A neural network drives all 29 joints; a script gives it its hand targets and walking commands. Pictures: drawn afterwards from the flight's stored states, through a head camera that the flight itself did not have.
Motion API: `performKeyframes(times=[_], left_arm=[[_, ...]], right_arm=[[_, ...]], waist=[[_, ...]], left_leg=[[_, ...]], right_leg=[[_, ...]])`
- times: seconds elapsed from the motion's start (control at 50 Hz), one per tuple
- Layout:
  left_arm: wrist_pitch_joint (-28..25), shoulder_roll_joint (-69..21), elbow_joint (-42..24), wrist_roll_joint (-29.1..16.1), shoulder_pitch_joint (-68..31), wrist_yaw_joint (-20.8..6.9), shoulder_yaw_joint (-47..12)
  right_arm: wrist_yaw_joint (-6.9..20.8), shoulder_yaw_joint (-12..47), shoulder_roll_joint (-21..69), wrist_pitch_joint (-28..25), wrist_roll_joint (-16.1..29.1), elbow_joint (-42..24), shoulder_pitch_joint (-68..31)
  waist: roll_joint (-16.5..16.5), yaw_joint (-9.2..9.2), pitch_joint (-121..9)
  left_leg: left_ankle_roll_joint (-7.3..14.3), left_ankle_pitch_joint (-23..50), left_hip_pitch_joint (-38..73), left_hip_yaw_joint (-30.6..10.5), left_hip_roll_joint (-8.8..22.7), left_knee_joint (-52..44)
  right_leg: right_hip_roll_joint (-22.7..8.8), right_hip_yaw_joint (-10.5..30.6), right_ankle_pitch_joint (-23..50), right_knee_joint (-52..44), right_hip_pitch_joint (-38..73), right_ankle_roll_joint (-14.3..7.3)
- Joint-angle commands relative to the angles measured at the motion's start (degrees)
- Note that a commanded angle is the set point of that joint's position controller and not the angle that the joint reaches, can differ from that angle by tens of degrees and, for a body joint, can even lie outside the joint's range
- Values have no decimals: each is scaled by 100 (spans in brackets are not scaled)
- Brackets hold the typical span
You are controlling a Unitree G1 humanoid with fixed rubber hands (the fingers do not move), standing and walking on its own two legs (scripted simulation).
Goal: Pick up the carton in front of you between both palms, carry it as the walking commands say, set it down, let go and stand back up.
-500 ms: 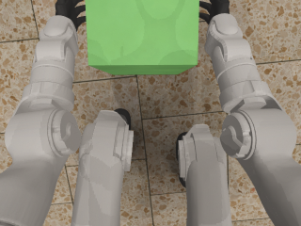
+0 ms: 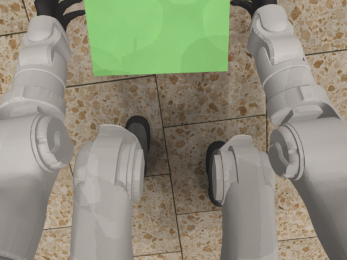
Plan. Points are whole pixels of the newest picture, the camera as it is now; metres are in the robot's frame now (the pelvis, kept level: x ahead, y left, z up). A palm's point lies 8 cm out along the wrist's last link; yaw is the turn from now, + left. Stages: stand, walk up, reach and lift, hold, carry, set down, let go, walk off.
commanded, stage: set down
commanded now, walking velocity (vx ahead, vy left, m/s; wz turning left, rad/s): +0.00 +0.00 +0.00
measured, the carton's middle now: (161, 21) +0.51 +0.10 -0.26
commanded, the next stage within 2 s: let go in 1.16 s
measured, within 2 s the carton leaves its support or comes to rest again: neither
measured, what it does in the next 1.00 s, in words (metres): rises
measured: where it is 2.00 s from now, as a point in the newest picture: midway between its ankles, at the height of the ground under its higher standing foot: (177, 172)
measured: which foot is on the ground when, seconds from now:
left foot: down 0.00-1.00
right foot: down 0.00-1.00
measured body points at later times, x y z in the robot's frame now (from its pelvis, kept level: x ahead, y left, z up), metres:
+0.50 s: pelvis +0.00 +0.01 +0.06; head +0.34 +0.06 +0.36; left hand +0.51 +0.31 -0.07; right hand +0.57 -0.06 -0.06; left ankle +0.14 +0.14 -0.35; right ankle +0.09 -0.12 -0.35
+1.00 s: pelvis +0.03 +0.01 +0.18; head +0.34 +0.06 +0.51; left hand +0.51 +0.32 +0.08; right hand +0.58 -0.07 +0.08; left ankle +0.14 +0.14 -0.35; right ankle +0.09 -0.12 -0.35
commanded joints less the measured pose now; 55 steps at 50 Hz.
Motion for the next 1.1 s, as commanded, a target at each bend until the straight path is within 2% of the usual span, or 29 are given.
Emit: performKeyframes(times=[0.0,0.08,0.16,0.26,0.32,0.38,0.46,0.52,0.66,0.8,0.94,1.08], left_arm=[[-277,1161,-729,-637,-1453,64,-388],[-199,1209,-995,-1137,-1441,-35,-780],[-15,1333,-1284,-1288,-1194,-14,-882],[350,1267,-2063,-1033,-971,100,-787],[563,1054,-2141,-799,-800,126,-667],[619,743,-1999,-595,-588,74,-589],[584,509,-2006,-431,-429,8,-511],[593,462,-2077,-369,-303,-25,-447],[759,588,-2617,-268,56,-99,-246],[945,567,-3157,-254,436,-228,-168],[913,343,-3076,-184,770,-336,-166],[765,217,-2965,6,1011,-378,-64]], right_arm=[[-37,411,-445,-174,447,-834,-1529],[-99,537,-555,-125,626,-1298,-1544],[-208,358,-734,22,513,-1661,-1315],[-314,65,-619,315,378,-2222,-1075],[-330,-184,-490,493,227,-1987,-776],[-257,-469,-404,499,-1,-1575,-478],[-173,-661,-329,401,-203,-1354,-309],[-147,-679,-281,372,-255,-1418,-251],[-142,-550,-208,503,-256,-2137,-111],[-108,-539,-158,683,-284,-2695,282],[1,-670,-79,613,-372,-2505,717],[120,-769,-30,451,-482,-2341,988]], waist=[[-256,566,-6476],[-237,474,-7222],[-122,390,-8000],[223,409,-8863],[369,358,-8249],[457,213,-7431],[495,99,-7232],[454,117,-7445],[237,259,-8509],[163,210,-8942],[300,105,-8452],[317,90,-8192]], left_leg=[[124,2272,4030,350,-21,-376],[94,2465,4543,349,18,-367],[69,2392,5365,419,-31,-482],[64,2097,6283,629,-220,-881],[38,1614,5923,730,-278,-1255],[-2,1313,5375,726,-280,-1552],[-44,1397,5189,702,-305,-1860],[-58,1475,5278,723,-338,-2107],[-40,1908,6032,816,-455,-2740],[-1,2588,6920,832,-540,-3382],[-20,2791,7531,722,-524,-4164],[-6,2988,8132,622,-494,-4996]], right_leg=[[-405,-389,1812,-1104,1788,0],[-456,-527,1830,-1060,2165,-32],[-400,-748,1486,-1159,2355,-59],[-225,-939,1102,-1522,2516,-129],[-187,-933,765,-1876,2299,-162],[-212,-884,579,-2183,1905,-171],[-212,-866,718,-2524,1773,-189],[-193,-879,818,-2767,1941,-187],[-125,-902,1152,-3399,2857,-138],[-90,-878,1629,-4095,3559,-84],[-151,-799,1755,-4913,3683,-65],[-231,-682,1980,-5772,4203,-55]])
